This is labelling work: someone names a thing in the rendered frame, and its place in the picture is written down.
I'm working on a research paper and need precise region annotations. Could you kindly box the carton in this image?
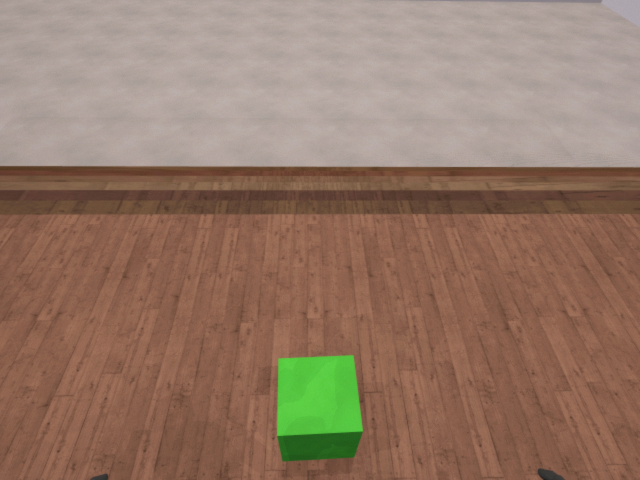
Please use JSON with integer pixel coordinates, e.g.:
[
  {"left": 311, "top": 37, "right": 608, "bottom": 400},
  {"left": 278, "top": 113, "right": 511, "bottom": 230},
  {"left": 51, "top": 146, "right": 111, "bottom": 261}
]
[{"left": 277, "top": 355, "right": 363, "bottom": 461}]

